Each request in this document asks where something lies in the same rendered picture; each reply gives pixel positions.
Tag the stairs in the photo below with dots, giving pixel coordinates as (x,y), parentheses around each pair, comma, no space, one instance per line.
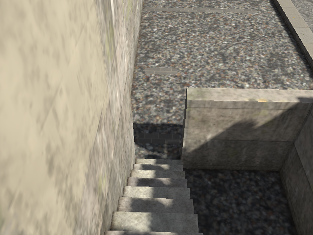
(155,201)

